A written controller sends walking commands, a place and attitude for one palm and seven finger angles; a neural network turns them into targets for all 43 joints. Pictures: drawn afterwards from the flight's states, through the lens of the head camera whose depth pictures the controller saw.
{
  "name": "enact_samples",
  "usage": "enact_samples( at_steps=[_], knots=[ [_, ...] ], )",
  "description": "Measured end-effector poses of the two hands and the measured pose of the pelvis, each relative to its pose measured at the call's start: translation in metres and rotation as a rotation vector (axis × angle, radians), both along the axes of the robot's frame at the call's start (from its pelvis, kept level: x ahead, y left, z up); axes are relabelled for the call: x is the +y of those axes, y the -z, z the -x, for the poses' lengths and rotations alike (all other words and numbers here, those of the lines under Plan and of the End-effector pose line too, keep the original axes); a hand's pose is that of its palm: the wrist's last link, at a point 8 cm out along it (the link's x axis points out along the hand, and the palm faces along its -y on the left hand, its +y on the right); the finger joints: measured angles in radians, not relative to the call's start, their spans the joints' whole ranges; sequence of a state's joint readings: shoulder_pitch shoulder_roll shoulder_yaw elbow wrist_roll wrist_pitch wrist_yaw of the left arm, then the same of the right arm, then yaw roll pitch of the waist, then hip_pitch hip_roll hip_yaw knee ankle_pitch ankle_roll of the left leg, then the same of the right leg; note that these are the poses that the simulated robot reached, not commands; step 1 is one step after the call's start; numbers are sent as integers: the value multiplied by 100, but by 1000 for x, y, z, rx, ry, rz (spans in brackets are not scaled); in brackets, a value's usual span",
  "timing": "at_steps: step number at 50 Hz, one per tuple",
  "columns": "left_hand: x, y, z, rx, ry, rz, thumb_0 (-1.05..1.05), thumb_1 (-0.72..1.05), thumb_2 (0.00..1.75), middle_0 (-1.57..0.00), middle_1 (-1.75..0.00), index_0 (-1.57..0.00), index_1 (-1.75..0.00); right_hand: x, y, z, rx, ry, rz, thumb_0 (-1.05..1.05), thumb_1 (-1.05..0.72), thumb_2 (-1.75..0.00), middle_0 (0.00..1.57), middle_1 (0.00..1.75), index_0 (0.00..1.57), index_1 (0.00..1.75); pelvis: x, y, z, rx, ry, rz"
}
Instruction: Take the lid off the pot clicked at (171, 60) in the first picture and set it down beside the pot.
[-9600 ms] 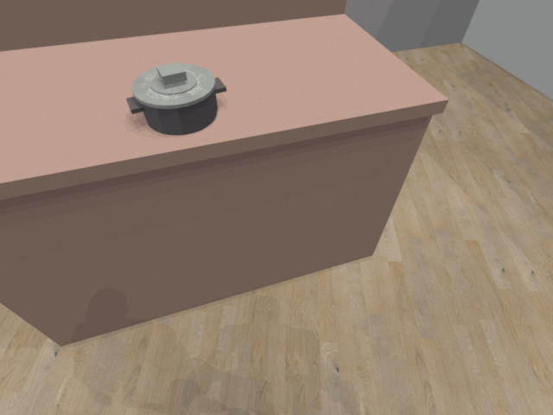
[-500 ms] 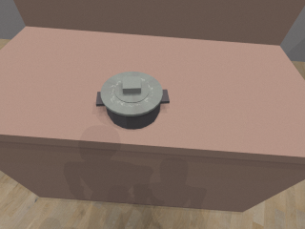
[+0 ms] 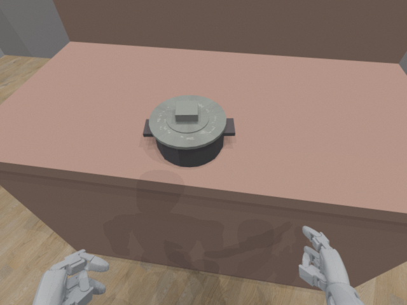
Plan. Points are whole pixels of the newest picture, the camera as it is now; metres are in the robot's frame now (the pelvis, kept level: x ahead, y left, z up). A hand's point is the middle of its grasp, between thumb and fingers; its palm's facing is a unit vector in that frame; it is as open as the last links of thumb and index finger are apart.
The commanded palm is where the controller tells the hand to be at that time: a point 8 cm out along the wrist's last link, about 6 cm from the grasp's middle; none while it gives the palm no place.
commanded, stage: lift the closed hand beside the body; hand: left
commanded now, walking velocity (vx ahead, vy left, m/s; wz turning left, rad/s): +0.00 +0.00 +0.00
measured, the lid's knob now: (187, 111) +0.49 +0.10 +0.11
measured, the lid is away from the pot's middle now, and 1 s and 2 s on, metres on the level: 0.00 0.00 0.00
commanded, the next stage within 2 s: raise the hand higher, near the body in 0.12 s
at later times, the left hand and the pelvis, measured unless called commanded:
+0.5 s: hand (78, 253) +0.17 +0.23 +0.07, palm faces +0.21 -0.87 -0.45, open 3.1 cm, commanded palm +0.12 +0.26 +0.11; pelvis +0.02 +0.00 +0.00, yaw -2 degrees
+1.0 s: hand (59, 221) +0.19 +0.24 +0.14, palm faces +0.29 -0.85 -0.44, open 3.1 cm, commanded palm +0.14 +0.28 +0.17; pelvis +0.01 +0.02 +0.00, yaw -2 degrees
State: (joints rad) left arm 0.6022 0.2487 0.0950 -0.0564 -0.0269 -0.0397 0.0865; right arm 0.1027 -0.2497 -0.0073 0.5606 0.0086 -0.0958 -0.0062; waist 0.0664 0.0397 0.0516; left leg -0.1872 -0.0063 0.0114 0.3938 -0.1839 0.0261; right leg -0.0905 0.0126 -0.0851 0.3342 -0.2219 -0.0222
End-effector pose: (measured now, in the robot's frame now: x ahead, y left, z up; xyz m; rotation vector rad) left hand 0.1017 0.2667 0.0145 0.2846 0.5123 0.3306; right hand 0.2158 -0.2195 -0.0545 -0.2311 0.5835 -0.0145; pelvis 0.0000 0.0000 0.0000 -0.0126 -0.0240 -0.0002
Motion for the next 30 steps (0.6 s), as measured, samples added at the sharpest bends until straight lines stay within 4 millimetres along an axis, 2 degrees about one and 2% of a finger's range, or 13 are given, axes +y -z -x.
enact_samples(
  at_steps=[6,11,15,20,27,30],
  knots=[
    [-3,-26,-11,-87,22,-34,1,90,90,-114,-133,-115,-133,4,10,5,47,11,-15,1,-91,-90,20,30,20,30,-4,-1,-9,-6,6,-4],
    [1,-47,-22,-138,47,-86,1,90,90,-123,-143,-124,-143,0,21,19,107,47,-26,1,-91,-90,20,30,21,30,-6,-1,-15,-11,19,-5],
    [1,-64,-30,-178,86,-128,1,90,90,-127,-147,-127,-147,-4,28,26,131,78,-29,2,-91,-90,20,30,21,30,-3,-1,-19,-9,27,-4],
    [4,-68,-32,-175,109,-149,1,90,90,-128,-148,-129,-149,-10,30,30,145,116,-21,2,-91,-90,20,30,20,30,-1,-1,-20,-3,37,-4],
    [3,-91,-39,-270,144,-184,1,89,90,-129,-149,-130,-150,-10,23,21,96,114,-1,2,-91,-90,20,30,20,30,4,0,-22,0,37,-1],
    [3,-95,-40,-297,152,-182,1,89,90,-129,-149,-130,-150,-7,18,15,68,114,-7,2,-91,-90,20,30,20,30,7,0,-21,-2,38,-1]
  ],
)
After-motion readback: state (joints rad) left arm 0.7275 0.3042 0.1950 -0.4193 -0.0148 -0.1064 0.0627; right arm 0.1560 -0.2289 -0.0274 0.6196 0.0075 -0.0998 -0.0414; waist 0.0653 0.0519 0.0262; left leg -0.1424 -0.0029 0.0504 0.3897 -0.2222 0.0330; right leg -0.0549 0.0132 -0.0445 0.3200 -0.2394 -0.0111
